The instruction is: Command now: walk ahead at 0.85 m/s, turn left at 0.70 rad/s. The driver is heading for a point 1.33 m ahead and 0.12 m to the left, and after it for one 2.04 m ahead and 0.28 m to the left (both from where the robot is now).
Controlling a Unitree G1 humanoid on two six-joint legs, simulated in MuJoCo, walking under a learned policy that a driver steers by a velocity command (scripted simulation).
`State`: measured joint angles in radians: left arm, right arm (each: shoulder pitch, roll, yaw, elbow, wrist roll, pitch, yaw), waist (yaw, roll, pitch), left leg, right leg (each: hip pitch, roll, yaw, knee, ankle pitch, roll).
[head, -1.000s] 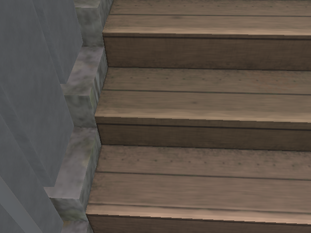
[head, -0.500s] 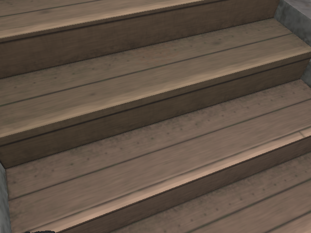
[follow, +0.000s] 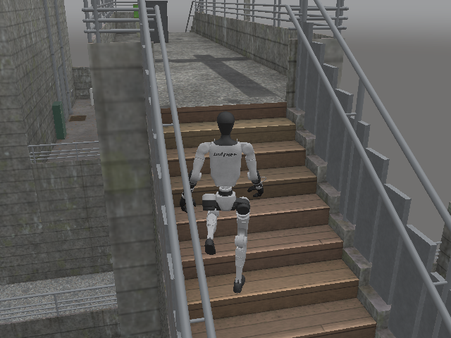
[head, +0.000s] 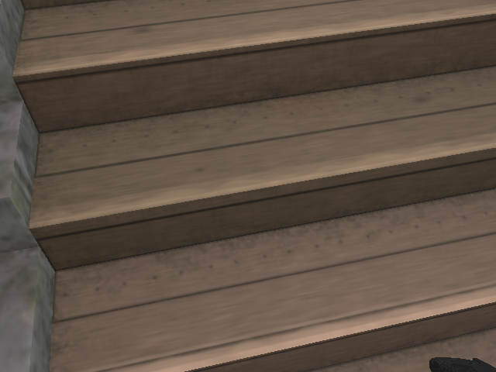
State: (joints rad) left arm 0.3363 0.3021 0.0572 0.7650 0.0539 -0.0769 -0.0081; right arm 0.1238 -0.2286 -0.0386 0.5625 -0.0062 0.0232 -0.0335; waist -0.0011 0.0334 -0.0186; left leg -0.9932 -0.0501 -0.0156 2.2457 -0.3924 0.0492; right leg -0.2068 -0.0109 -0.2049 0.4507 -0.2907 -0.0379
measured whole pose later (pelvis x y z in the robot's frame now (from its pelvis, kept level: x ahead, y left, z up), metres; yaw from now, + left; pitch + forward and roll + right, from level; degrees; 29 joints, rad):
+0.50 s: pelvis +0.27 +0.03 +0.16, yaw +19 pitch +2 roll -4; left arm 0.04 0.14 0.00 0.53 0.04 0.06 0.01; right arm 0.43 -0.27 -0.06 0.85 -0.04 -0.04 -0.04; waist 0.02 -0.05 -0.01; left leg -0.19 -0.06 -0.11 0.65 -0.42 0.08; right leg -1.27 0.03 0.07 2.11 -0.34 -0.02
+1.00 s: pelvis +0.62 +0.06 +0.32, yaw +1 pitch +4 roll +1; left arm 0.51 0.22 0.07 0.92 0.01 -0.09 0.01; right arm -0.15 0.02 0.12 0.35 -0.08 -0.08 -0.02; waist 0.09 -0.02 -0.04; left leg -1.29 0.08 -0.02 1.83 -0.44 0.09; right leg -0.09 0.15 0.22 0.42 -0.35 -0.14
